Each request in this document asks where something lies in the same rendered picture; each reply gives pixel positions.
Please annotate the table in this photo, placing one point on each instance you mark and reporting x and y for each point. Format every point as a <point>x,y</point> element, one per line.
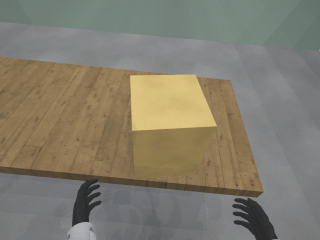
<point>74,122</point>

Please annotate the right robot hand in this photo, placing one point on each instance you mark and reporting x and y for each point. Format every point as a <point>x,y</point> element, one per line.
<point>259,224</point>

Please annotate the left robot forearm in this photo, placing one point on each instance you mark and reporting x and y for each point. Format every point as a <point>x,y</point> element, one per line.
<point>81,231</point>

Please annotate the left robot hand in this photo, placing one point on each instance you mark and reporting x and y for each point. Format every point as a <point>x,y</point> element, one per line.
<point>82,209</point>

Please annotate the carton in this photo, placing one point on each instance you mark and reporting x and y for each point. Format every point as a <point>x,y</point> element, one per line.
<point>172,125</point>

